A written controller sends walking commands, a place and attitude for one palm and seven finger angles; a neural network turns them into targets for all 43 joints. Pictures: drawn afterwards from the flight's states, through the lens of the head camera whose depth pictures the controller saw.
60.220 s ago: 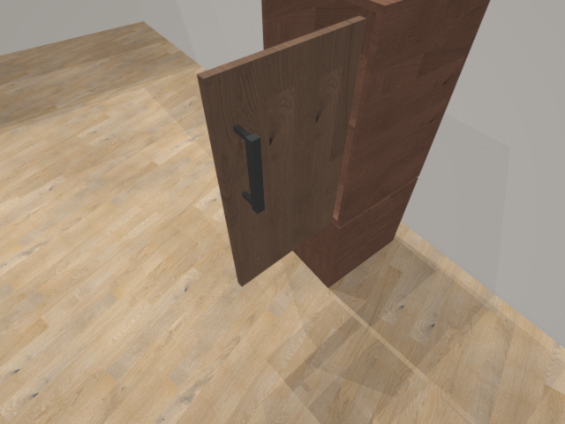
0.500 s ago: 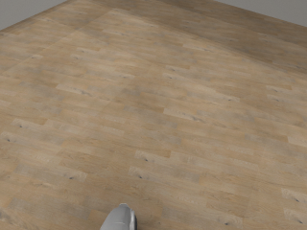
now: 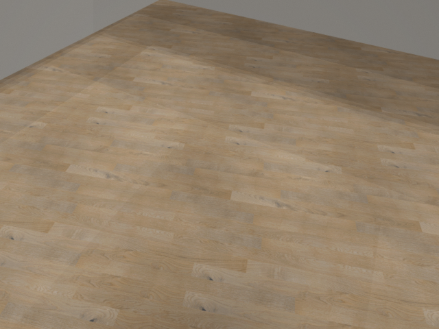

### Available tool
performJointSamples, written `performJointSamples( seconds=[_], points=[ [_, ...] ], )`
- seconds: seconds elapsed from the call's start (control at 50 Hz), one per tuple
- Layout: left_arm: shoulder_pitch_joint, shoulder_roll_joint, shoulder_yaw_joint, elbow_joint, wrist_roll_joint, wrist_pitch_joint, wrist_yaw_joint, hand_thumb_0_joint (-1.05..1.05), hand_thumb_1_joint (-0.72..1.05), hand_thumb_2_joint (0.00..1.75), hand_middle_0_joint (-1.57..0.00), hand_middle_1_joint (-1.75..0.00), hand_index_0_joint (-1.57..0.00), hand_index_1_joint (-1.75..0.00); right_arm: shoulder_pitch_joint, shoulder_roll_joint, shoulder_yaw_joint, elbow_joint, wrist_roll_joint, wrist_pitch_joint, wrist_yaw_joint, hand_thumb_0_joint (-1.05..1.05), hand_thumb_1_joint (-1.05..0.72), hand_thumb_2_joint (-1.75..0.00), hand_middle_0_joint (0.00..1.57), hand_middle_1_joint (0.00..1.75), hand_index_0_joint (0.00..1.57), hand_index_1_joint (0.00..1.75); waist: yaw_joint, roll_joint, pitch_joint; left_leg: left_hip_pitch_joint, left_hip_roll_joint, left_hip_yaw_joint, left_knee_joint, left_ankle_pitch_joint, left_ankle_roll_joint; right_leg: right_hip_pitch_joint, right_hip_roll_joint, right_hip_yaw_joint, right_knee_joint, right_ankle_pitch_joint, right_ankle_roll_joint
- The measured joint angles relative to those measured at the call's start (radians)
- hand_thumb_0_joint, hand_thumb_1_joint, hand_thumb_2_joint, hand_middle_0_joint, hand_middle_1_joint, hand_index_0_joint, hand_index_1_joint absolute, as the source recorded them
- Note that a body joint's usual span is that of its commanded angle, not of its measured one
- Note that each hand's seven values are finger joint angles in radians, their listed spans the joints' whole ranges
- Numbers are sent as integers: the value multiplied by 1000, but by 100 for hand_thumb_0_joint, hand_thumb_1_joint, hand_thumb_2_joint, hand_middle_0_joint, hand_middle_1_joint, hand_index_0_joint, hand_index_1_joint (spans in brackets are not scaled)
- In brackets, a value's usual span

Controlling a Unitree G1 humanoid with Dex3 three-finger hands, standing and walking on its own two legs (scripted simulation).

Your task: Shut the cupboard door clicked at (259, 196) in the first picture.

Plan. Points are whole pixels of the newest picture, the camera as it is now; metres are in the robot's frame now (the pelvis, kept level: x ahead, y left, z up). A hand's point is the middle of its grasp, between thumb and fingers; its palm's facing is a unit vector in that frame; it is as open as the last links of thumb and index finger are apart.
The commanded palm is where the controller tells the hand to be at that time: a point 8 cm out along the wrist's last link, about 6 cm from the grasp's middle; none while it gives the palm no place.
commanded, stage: turn to face it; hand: left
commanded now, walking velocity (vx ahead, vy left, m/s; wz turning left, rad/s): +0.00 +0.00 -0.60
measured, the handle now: out of the picture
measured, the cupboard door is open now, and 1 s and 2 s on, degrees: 11 11 11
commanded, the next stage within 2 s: none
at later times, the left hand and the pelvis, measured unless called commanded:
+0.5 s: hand (119, 320) +0.17 +0.23 -0.18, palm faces -0.20 -0.96 -0.20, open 7.4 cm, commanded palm none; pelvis +0.06 +0.04 +0.00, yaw -17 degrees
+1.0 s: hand (175, 274) +0.26 +0.12 -0.15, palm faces -0.56 -0.78 -0.27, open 7.4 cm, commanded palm none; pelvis +0.05 +0.02 +0.00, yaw -35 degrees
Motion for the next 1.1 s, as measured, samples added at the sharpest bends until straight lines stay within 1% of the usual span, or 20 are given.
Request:
performJointSamples(
  seconds=[0.04,0.06,0.12,0.16,0.2,0.32,0.38,0.42,0.46,0.5,0.54,0.6,0.74,0.82,0.88,0.9,0.94,1.0,1.04,1.1],
  points=[
    [9,1,2,-8,0,-8,-4,0,91,90,-20,-30,-20,-30,13,-6,-6,5,2,7,1,-1,-92,-90,20,30,20,30,0,0,2,-9,17,23,58,-47,-16,61,12,-4,-96,56,-16],
    [11,-1,3,-8,2,-16,-4,0,91,90,-20,-30,-20,-30,17,-12,-12,8,6,11,2,-1,-92,-90,20,30,20,30,3,7,1,-26,33,28,103,-73,-26,74,26,2,-119,10,-33],
    [3,-13,-5,-6,0,-35,4,0,91,90,-20,-30,-20,-30,10,-35,-26,14,13,34,-2,0,-91,-90,20,30,20,30,0,29,26,-130,19,-74,357,-205,-72,71,53,15,-119,-16,-61],
    [3,-15,-3,-9,-3,-38,14,0,90,90,-20,-30,-20,-30,4,-41,-28,13,16,42,-5,0,-91,-90,20,30,20,30,4,21,41,-195,0,-123,493,-203,-91,87,58,32,-158,10,-64],
    [8,-10,-1,-9,-5,-36,19,0,90,90,-20,-30,-21,-30,-5,-42,-30,6,17,45,-2,0,-91,-90,20,30,20,30,7,8,49,-239,-3,-154,541,-168,-105,104,63,54,-203,33,-63],
    [25,16,9,-2,-1,-21,15,0,90,90,-20,-30,-21,-30,-37,-36,-32,-34,19,43,3,0,-91,-90,20,30,20,30,12,-24,46,-248,6,-204,378,-100,-126,123,71,127,-255,57,-40],
    [24,35,17,-2,-1,-11,10,0,90,90,-20,-30,-21,-30,-49,-30,-26,-52,24,32,1,0,-91,-90,20,30,20,30,16,-39,40,-195,-3,-207,217,-64,-124,115,73,166,-225,38,-19],
    [27,46,23,-4,-6,-2,9,0,90,90,-20,-30,-21,-30,-44,-30,-18,-65,24,13,1,0,-90,-90,20,30,20,30,15,-38,26,-129,1,-205,53,38,-113,95,85,189,-174,8,-1],
    [8,69,30,-2,-13,13,8,0,90,90,-20,-30,-21,-30,-44,-16,-9,-69,15,0,-1,0,-90,-90,20,30,20,30,16,-58,28,-127,-1,-176,74,40,-69,43,83,184,-20,-138,-5],
    [-8,90,37,-9,-8,22,4,0,90,90,-20,-30,-21,-30,-33,-2,5,-77,4,-1,-1,0,-90,-90,20,30,20,30,17,-65,31,-103,14,-148,68,25,-42,-20,85,142,178,-215,-3],
    [-26,108,45,-19,-5,26,-5,1,91,90,-20,-30,-20,-30,-16,7,14,-83,-1,0,-2,0,-90,-90,20,30,20,30,12,-62,31,-75,32,-130,31,35,-35,-66,76,97,320,-205,6],
    [-52,123,49,-42,-5,28,-16,0,91,90,-20,-30,-20,-30,5,10,19,-82,-2,3,-5,0,-90,-90,20,30,20,30,9,-51,32,-42,52,-100,-25,62,-35,-98,52,60,394,-152,22],
    [-87,118,42,-67,-4,37,-27,0,91,90,-20,-30,-20,-30,48,-10,1,-60,-1,2,-1,0,-90,-90,20,30,20,30,-14,-23,33,-8,85,-9,-57,63,-39,-60,5,31,250,-115,31],
    [-104,97,27,-73,-4,31,-29,0,91,90,-20,-30,-20,-30,69,-35,-14,-43,-2,8,7,0,-90,-90,20,30,20,30,-35,2,39,-12,113,41,-9,32,-55,13,7,3,77,-119,12],
    [-104,86,13,-86,-5,13,-31,0,91,90,-20,-30,-20,-30,92,-57,-25,-34,4,16,13,0,-90,-90,20,30,20,30,-41,12,31,-34,137,75,79,-17,-79,105,14,-15,-130,19,-17],
    [-102,81,10,-87,-2,-1,-28,0,91,90,-20,-30,-20,-30,95,-67,-29,-30,8,23,15,0,-90,-90,20,30,20,30,-38,17,28,-62,140,63,150,-71,-92,111,19,-8,-151,17,-43],
    [-101,57,-4,-81,-6,-15,-18,0,91,90,-20,-30,-20,-30,82,-91,-37,-20,12,50,11,0,-90,-90,20,30,20,30,-40,47,35,-143,114,-42,348,-181,-106,95,38,4,-118,-12,-57],
    [-80,34,-14,-78,-8,-12,-5,0,90,90,-20,-30,-20,-30,64,-100,-44,-16,11,68,10,0,-90,-90,20,30,20,30,-41,51,32,-245,69,-127,552,-138,-119,107,50,32,-166,10,-52],
    [-68,31,-15,-72,-9,-9,-1,0,90,90,-20,-30,-21,-30,53,-93,-42,-25,9,64,15,0,-90,-90,20,30,20,30,-40,37,31,-284,59,-150,583,-77,-129,117,56,52,-210,40,-52],
    [-55,31,-15,-63,-9,-12,-1,0,90,90,-20,-30,-21,-30,39,-80,-38,-42,9,55,18,0,-90,-90,20,30,20,30,-36,15,32,-298,51,-176,536,-44,-140,123,65,80,-249,66,-56]
  ],
)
